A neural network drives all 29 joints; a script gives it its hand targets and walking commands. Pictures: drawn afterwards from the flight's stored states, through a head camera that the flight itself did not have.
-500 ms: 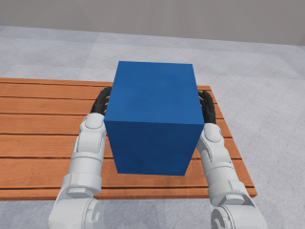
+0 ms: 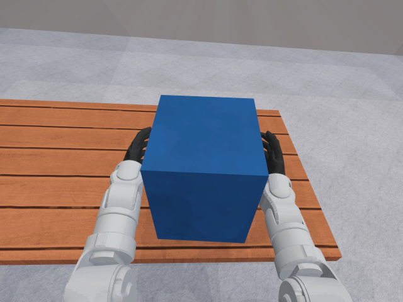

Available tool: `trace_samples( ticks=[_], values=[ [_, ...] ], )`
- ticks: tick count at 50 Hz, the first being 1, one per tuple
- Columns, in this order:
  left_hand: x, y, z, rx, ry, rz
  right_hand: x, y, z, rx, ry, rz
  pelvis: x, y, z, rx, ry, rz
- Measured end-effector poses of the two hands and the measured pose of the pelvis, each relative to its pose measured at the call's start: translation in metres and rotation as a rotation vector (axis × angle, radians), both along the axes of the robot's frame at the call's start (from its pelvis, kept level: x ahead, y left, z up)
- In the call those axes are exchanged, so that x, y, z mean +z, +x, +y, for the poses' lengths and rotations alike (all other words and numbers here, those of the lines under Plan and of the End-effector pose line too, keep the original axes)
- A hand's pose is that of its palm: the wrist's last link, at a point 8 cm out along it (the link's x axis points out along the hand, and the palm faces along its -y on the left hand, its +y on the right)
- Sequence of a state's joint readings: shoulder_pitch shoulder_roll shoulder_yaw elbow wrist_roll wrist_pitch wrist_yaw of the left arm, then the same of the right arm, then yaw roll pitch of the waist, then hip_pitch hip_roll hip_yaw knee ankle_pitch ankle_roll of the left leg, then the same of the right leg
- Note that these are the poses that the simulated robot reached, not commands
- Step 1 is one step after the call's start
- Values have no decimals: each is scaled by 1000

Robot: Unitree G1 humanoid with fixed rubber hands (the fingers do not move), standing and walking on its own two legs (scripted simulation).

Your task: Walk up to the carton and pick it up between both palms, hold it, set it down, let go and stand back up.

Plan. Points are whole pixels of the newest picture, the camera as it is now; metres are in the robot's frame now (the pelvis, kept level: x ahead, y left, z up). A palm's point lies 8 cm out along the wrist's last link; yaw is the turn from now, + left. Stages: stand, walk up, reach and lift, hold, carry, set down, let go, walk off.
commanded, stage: set down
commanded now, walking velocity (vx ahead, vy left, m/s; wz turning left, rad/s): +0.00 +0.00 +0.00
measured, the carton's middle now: (204, 171) +0.38 -0.02 +0.06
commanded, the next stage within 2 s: none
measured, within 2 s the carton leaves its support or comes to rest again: rests again in 1.10 s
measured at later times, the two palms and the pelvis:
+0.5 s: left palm (137, 164) +0.38 +0.13 +0.07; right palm (271, 174) +0.35 -0.16 +0.08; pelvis +0.01 +0.00 +0.00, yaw +0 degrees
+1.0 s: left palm (140, 175) +0.38 +0.13 +0.04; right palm (270, 184) +0.35 -0.16 +0.05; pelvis +0.01 +0.00 +0.00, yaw +0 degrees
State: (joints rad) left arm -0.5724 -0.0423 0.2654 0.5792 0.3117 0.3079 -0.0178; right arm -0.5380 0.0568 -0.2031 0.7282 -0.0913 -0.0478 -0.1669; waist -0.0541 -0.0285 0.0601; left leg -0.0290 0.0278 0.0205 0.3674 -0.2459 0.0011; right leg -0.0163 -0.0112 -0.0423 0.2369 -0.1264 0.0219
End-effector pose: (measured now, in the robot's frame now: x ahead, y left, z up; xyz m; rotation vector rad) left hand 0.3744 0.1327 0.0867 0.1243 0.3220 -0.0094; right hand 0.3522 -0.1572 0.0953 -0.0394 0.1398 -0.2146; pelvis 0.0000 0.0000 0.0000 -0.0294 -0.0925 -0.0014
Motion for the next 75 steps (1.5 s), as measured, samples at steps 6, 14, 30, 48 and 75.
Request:
trace_samples(
  ticks=[6,14,30,48,75],
  values=[
    [-1,4,-1,-3,1,-15,-1,3,0,-2,-2,-15,0,3,0,0,-1,4],
    [-11,6,-1,-7,-3,8,-10,3,0,-8,-5,8,0,5,1,0,-2,10],
    [-21,6,-5,-15,-10,9,-23,-1,-4,-19,-15,10,0,8,2,-1,-2,15],
    [-46,5,-7,-18,-21,31,-42,-2,-6,-24,-17,33,0,11,2,-1,-2,42],
    [-61,7,-14,-11,-62,-29,-64,-8,-13,-51,-11,32,0,14,1,-3,-1,88]
  ],
)
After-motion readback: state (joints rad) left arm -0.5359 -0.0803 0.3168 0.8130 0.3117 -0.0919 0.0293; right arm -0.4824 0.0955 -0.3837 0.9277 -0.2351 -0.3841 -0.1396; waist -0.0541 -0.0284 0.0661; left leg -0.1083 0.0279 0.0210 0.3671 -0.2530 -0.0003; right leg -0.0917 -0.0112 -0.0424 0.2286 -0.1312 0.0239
